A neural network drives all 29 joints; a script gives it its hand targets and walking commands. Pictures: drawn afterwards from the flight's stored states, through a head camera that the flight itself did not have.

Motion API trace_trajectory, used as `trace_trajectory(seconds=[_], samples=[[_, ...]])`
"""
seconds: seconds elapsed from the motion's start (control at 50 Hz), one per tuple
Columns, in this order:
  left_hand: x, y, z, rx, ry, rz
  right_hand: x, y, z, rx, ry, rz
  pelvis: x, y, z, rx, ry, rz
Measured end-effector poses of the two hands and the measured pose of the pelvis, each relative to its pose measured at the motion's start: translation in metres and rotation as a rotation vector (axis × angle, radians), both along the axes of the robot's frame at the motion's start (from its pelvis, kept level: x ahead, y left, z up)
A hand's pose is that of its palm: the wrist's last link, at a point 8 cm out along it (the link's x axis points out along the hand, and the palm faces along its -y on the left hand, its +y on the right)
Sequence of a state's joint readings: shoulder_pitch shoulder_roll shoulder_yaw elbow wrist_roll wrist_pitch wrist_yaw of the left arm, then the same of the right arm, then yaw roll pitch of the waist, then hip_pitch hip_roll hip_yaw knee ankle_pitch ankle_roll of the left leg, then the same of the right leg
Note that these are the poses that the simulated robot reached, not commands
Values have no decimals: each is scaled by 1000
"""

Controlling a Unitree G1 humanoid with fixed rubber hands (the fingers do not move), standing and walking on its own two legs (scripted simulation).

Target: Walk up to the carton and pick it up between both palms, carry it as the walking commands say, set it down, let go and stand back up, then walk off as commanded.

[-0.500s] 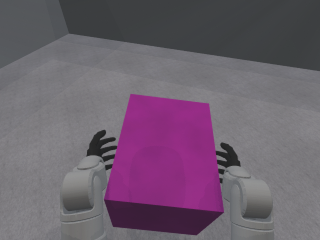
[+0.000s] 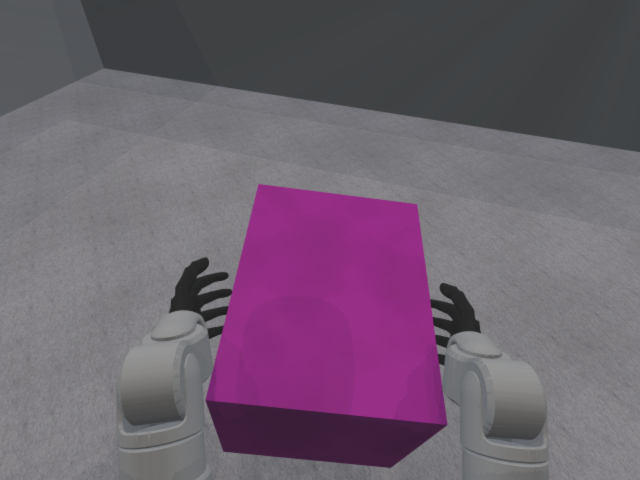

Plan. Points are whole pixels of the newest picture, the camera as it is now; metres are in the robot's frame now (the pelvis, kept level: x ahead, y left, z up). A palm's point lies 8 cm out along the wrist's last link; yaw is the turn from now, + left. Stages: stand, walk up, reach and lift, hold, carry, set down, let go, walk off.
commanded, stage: carry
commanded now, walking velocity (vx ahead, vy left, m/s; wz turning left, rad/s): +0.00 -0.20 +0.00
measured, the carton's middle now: (323, 323) +0.35 +0.01 +0.04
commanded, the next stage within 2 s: none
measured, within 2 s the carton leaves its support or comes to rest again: neither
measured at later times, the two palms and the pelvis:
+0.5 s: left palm (280, 358) +0.25 +0.05 +0.12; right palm (571, 369) +0.24 -0.24 +0.11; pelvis -0.03 -0.11 +0.01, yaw +1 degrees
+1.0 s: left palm (393, 391) +0.22 -0.06 +0.11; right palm out of the picture +0.21 -0.36 +0.11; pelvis -0.06 -0.22 +0.00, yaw +1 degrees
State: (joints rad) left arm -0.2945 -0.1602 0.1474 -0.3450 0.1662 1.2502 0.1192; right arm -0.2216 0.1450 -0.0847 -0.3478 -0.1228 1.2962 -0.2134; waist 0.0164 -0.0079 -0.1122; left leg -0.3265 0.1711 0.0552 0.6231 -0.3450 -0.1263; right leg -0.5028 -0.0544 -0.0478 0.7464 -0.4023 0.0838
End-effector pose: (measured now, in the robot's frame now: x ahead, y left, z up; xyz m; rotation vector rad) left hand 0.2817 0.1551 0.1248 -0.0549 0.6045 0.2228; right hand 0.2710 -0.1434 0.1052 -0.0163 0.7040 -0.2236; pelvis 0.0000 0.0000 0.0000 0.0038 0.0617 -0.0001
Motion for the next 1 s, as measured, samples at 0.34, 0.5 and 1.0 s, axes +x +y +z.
trace_trajectory(seconds=[0.34,0.5,1.0], samples=[[-26,-79,-22,-39,48,-24,-32,-79,-6,-46,43,-21,-29,-78,-3,-45,8,13],[-33,-101,-9,-36,36,4,-29,-101,10,-55,24,10,-30,-109,10,-58,13,14],[-65,-213,-12,-4,32,2,-60,-213,4,-36,9,5,-57,-217,1,-44,-24,18]])
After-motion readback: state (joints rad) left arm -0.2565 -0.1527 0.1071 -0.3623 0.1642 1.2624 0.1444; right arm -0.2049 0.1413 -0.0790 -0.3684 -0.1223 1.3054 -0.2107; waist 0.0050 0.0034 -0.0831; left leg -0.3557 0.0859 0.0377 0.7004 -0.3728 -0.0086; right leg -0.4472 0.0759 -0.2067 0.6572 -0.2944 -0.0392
